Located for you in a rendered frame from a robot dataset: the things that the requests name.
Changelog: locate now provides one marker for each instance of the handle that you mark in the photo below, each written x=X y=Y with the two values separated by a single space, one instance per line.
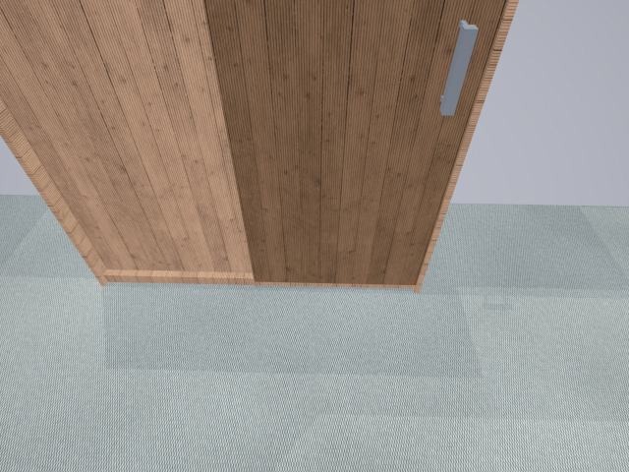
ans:
x=461 y=58

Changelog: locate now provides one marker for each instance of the wardrobe door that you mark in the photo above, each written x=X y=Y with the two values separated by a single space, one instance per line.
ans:
x=341 y=156
x=119 y=101

